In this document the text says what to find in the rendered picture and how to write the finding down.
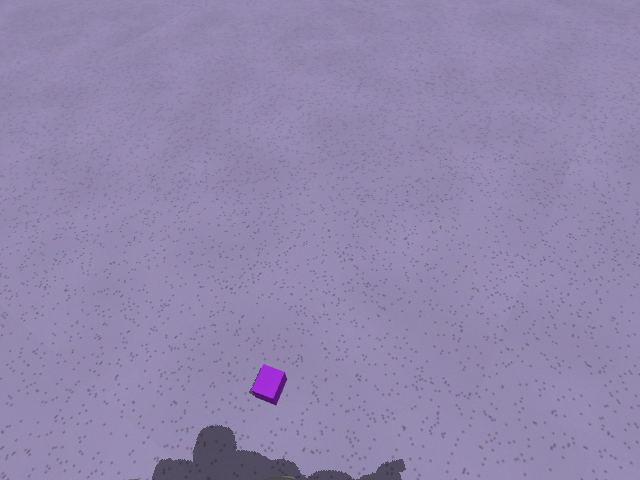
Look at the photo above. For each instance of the small box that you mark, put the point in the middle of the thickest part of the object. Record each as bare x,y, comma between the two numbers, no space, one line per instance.
269,384

